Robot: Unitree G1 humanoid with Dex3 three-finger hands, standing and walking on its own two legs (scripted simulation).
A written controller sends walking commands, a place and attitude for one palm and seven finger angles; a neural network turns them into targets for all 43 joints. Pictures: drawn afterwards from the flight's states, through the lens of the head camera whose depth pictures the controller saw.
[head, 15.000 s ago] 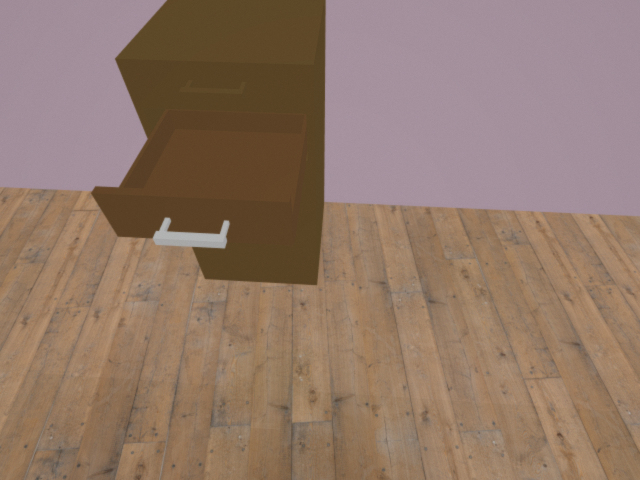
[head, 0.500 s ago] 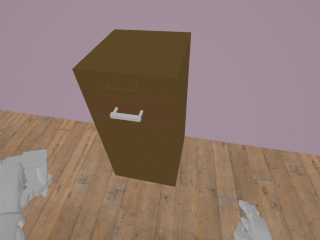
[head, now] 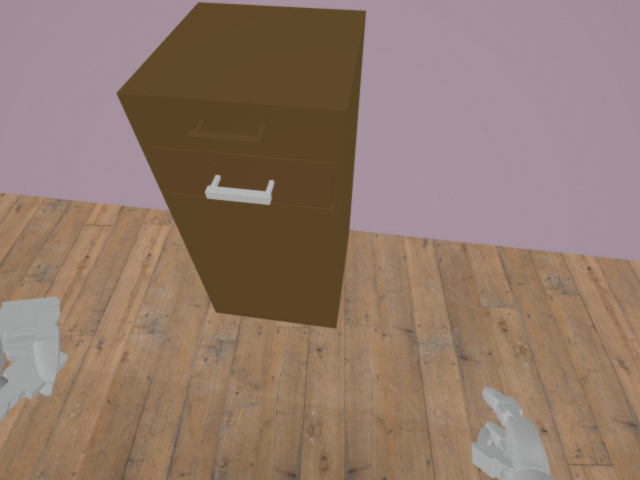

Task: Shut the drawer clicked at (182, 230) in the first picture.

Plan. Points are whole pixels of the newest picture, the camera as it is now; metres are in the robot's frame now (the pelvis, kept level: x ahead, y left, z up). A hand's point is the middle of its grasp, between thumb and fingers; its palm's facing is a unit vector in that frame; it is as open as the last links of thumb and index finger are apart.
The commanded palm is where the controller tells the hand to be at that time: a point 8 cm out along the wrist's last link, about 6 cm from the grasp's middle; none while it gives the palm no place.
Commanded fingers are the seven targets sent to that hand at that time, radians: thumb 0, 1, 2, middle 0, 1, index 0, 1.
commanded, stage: step back with the hand held close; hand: left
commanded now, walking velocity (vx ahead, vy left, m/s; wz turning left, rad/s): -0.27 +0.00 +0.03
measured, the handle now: (241, 188) +0.68 +0.22 -0.11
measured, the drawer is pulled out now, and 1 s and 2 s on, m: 0.00 0.00 0.00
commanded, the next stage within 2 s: stop stepping back and stand still in 0.64 s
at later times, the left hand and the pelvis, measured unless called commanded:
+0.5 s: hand out of the picture +0.06 +0.23 +0.17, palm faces +0.47 -0.77 -0.43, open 3.2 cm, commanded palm +0.00 +0.28 +0.17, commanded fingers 0.00 0.90 0.90 -1.40 -1.60 -1.40 -1.60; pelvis -0.10 -0.01 -0.02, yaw +5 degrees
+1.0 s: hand out of the picture +0.00 +0.18 +0.17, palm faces +0.33 -0.81 -0.49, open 3.2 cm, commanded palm -0.07 +0.23 +0.17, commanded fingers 0.00 0.90 0.90 -1.40 -1.60 -1.40 -1.60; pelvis -0.21 -0.05 -0.01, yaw -1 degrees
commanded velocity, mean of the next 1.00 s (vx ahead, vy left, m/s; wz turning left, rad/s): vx -0.19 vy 0.03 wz -0.05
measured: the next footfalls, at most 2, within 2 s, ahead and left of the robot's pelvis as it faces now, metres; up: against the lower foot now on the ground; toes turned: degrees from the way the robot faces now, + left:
right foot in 0.76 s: -0.23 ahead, -0.12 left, +0.00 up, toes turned -3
left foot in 0.94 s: -0.12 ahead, +0.06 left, +0.00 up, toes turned +2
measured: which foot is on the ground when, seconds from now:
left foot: down 0.00-0.78, up 0.80-0.92, down 0.94-1.00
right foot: down 0.00-0.50, up 0.52-0.74, down 0.76-1.00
